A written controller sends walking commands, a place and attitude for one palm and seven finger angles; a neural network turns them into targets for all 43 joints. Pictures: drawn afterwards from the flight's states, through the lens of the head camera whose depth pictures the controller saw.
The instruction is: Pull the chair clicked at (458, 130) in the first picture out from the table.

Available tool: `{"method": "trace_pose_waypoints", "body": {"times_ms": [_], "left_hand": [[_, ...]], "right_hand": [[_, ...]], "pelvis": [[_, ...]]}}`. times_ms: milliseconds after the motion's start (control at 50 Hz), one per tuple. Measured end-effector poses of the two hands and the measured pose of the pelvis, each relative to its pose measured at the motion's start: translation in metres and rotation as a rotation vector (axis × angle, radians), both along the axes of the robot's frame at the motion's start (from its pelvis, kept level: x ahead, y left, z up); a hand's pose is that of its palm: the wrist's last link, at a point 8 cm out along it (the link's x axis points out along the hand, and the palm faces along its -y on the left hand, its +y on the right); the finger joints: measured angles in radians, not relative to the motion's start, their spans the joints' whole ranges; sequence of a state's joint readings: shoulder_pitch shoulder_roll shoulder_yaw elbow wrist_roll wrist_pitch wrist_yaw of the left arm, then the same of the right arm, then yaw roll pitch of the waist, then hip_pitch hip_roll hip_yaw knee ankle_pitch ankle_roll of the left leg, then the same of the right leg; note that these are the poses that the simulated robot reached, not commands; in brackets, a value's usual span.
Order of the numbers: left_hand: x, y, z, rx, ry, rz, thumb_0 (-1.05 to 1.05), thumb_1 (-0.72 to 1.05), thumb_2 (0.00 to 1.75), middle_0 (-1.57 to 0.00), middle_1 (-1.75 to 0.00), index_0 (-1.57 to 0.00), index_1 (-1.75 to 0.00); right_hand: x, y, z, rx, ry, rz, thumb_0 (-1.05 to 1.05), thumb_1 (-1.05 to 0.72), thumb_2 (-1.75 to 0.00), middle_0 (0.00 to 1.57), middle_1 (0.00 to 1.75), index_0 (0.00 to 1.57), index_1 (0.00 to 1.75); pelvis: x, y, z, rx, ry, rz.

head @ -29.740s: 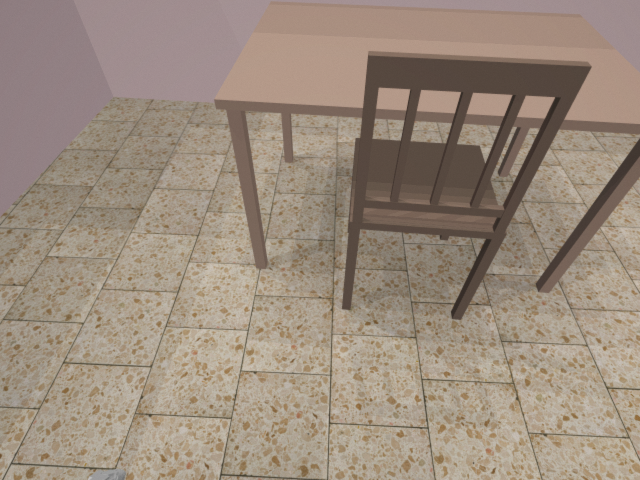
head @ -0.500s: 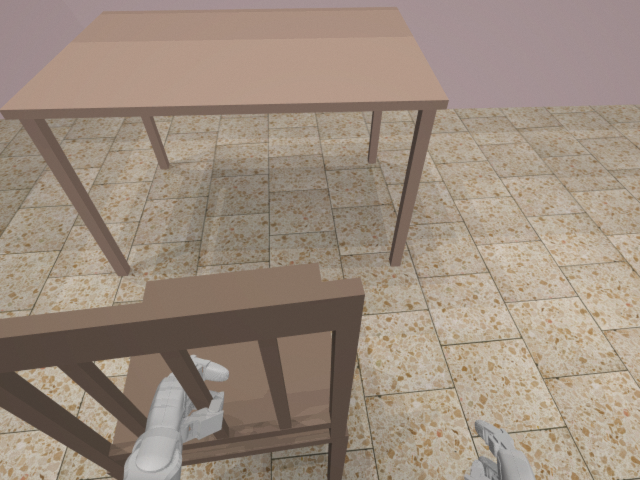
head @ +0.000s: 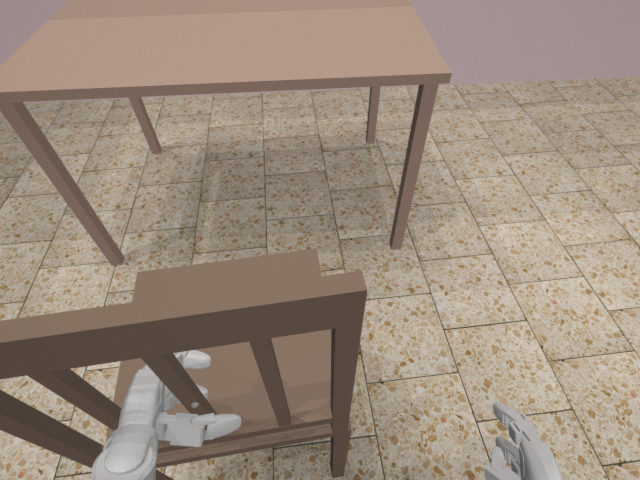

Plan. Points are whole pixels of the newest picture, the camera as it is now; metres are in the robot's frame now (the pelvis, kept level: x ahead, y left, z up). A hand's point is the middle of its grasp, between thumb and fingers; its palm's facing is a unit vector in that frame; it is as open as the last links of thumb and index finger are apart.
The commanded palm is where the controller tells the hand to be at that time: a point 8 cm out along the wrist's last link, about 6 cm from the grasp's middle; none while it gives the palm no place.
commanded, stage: open the thumb and straighten the fingers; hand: left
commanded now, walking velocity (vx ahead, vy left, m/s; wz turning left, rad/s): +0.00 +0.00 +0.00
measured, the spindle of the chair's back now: (192, 399) +0.24 +0.18 -0.04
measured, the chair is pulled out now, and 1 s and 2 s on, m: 0.64 0.64 0.64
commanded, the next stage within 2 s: draw the fingers out of the gap in 0.40 s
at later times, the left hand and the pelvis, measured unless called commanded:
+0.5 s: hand (195, 412) +0.22 +0.17 -0.04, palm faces +0.08 -0.97 -0.25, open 17.3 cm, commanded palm +0.19 +0.22 -0.01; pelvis +0.03 +0.00 -0.02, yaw +2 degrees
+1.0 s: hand (180, 473) +0.15 +0.17 -0.04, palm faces +0.09 -0.97 -0.24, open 17.5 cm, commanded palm +0.11 +0.22 -0.01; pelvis +0.02 +0.01 -0.03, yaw +2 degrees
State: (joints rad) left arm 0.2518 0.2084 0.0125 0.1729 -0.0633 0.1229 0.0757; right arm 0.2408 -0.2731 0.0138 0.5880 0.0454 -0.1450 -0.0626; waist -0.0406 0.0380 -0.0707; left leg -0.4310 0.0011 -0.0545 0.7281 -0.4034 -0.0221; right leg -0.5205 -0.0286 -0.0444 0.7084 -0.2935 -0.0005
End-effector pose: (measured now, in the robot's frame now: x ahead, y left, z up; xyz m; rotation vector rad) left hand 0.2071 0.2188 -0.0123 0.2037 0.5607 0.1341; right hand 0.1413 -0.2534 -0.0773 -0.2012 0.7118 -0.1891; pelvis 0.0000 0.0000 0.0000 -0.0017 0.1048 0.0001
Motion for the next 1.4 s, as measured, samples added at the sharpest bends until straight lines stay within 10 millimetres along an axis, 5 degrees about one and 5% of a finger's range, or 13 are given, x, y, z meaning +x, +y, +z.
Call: {"method": "trace_pose_waypoints", "body": {"times_ms": [180,360,480,620,1400], "left_hand": [[-0.004,-0.01,-0.002,0.001,0.026,-0.003,0.0,-0.46,0.24,-0.3,-0.87,-0.3,-0.88],[-0.006,-0.004,-0.001,0.014,0.03,0.029,-0.01,-0.53,0.21,-0.1,-0.29,-0.1,-0.3],[-0.009,-0.002,-0.001,0.017,0.043,0.025,-0.01,-0.54,0.21,-0.04,-0.09,-0.03,-0.1],[-0.019,0.0,-0.004,0.011,0.056,0.038,-0.01,-0.54,0.21,-0.01,-0.02,-0.01,-0.03],[-0.137,-0.008,0.002,-0.008,0.108,0.061,-0.01,-0.54,0.21,-0.01,0.0,-0.01,-0.01]], "right_hand": [[0.02,0.014,-0.01,0.01,-0.04,0.042,0.01,-0.9,-0.9,0.2,0.3,0.2,0.3],[0.04,0.024,-0.013,0.02,-0.056,0.062,0.01,-0.9,-0.9,0.2,0.3,0.21,0.3],[0.048,0.022,-0.012,0.002,-0.068,0.065,0.01,-0.9,-0.9,0.21,0.3,0.21,0.3],[0.05,0.018,-0.011,-0.01,-0.066,0.042,0.01,-0.9,-0.9,0.2,0.3,0.21,0.3],[0.052,0.034,-0.01,0.019,-0.196,0.013,0.02,-0.9,-0.9,0.2,0.3,0.21,0.3]], "pelvis": [[0.012,0.003,-0.01,-0.003,0.037,0.014],[0.022,0.001,-0.016,-0.007,0.058,0.021],[0.025,0.001,-0.019,-0.014,0.064,0.03],[0.028,0.001,-0.021,-0.015,0.072,0.028],[0.01,0.005,-0.04,-0.029,0.075,0.028]]}}
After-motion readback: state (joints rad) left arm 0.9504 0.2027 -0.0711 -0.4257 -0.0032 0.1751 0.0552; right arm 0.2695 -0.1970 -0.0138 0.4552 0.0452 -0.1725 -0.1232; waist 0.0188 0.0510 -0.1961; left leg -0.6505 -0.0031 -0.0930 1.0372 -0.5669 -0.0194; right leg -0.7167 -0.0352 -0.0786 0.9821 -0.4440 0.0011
